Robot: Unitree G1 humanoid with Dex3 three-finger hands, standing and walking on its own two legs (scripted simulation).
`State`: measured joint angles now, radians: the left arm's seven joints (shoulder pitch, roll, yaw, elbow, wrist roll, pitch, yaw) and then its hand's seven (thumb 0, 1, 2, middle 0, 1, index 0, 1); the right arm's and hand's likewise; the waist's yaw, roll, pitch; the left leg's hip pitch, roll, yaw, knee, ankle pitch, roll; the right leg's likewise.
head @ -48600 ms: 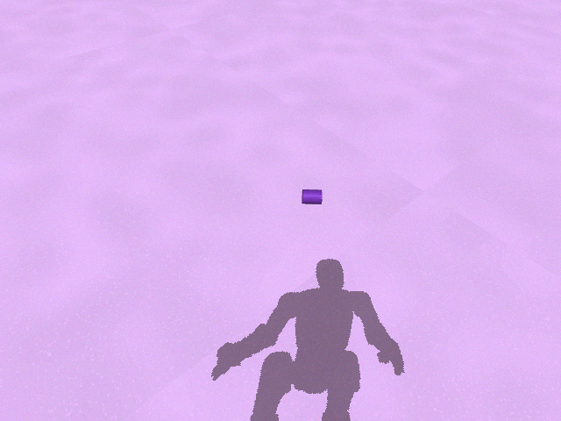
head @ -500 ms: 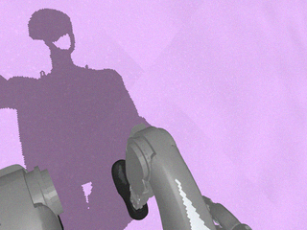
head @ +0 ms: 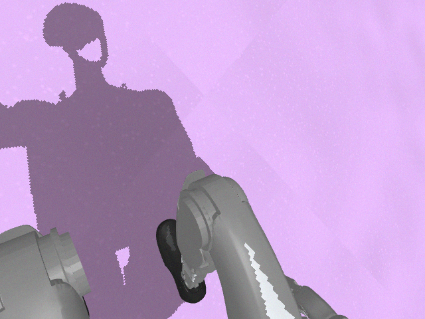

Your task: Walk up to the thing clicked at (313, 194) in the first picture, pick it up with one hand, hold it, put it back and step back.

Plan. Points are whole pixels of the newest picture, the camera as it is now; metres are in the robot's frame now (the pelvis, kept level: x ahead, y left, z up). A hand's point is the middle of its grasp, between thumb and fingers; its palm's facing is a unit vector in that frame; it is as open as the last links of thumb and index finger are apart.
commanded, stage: withdraw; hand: left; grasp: from above
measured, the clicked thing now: out of the picture +0.46 +0.33 -0.27
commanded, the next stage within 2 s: home in 0.82 s
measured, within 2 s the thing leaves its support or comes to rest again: neither
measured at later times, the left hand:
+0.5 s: hand out of the picture +0.44 +0.36 -0.06, palm faces -0.47 -0.14 -0.87, open 13.9 cm
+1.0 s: hand out of the picture +0.47 +0.34 -0.12, palm faces -0.33 -0.08 -0.94, open 13.6 cm
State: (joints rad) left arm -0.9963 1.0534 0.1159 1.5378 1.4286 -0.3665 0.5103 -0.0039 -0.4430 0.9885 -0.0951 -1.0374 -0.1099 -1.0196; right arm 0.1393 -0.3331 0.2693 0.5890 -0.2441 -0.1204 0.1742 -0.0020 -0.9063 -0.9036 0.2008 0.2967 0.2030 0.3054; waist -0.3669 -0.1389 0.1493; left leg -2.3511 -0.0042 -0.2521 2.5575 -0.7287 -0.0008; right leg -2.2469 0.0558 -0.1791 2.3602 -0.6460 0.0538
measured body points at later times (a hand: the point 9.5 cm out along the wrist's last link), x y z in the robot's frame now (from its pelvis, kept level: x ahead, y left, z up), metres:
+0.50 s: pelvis +0.00 -0.01 +0.07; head +0.22 +0.08 +0.44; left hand +0.46 +0.36 -0.01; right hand +0.10 -0.27 -0.04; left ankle +0.06 +0.12 -0.27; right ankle +0.12 -0.12 -0.27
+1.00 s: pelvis -0.01 +0.00 +0.03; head +0.23 +0.11 +0.40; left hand +0.48 +0.34 -0.07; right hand +0.07 -0.27 -0.06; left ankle +0.06 +0.12 -0.27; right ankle +0.12 -0.12 -0.27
